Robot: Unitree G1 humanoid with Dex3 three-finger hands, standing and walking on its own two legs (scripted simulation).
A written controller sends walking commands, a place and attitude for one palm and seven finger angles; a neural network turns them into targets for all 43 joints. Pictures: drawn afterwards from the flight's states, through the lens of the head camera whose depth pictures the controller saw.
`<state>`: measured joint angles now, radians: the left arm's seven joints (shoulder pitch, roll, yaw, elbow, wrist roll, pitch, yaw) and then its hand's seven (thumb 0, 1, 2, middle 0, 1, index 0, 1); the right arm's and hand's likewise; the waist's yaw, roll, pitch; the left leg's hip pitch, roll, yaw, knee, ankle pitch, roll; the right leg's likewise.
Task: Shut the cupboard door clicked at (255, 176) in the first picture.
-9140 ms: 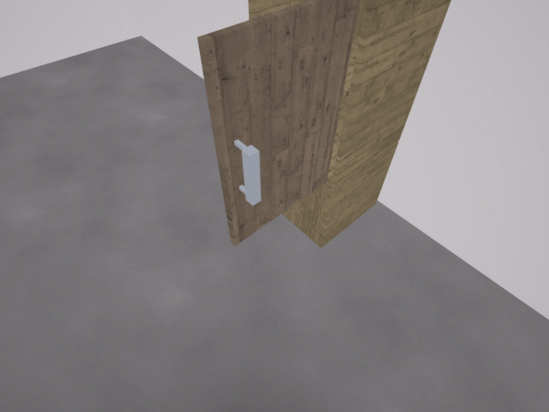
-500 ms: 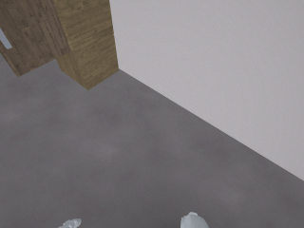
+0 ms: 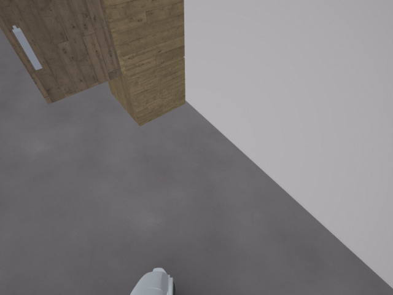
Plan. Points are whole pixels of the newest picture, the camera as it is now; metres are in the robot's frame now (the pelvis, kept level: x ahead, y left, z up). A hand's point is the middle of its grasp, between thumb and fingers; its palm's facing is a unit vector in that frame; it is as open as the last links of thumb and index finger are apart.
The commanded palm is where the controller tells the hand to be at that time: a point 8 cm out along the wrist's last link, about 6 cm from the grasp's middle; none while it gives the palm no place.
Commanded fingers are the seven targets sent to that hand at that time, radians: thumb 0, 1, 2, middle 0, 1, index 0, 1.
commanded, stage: walk to a spot facing it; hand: left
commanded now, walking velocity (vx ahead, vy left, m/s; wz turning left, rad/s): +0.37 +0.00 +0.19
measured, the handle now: (26, 47) +0.91 +0.76 -0.05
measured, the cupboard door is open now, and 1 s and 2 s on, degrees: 90 90 90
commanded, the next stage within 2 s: turn to face it in 0.84 s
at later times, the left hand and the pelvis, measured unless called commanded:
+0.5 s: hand (133, 206) +0.34 +0.21 -0.15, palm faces +0.00 -0.97 -0.22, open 7.3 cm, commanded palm none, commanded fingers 0.00 0.90 0.90 -0.20 -0.30 -0.20 -0.30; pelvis +0.22 +0.01 +0.00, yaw +1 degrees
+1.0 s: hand (139, 208) +0.36 +0.20 -0.20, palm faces +0.27 -0.95 -0.18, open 7.3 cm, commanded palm none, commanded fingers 0.00 0.90 0.90 -0.20 -0.30 -0.20 -0.30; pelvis +0.45 +0.03 -0.02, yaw +13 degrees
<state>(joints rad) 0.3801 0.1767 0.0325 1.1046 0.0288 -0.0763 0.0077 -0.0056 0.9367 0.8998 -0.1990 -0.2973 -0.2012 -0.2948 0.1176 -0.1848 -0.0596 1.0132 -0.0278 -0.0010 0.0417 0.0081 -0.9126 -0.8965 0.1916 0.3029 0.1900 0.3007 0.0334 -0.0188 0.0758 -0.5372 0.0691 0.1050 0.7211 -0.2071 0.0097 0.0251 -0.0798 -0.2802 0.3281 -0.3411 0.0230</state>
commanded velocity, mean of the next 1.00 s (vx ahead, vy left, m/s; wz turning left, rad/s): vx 0.31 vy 0.00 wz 0.28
